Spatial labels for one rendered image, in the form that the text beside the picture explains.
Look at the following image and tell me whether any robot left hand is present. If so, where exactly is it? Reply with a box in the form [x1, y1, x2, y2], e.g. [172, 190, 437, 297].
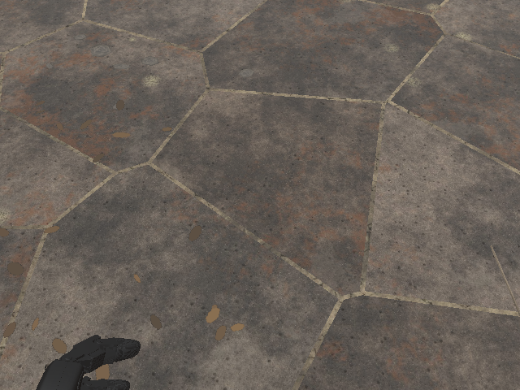
[36, 335, 141, 390]

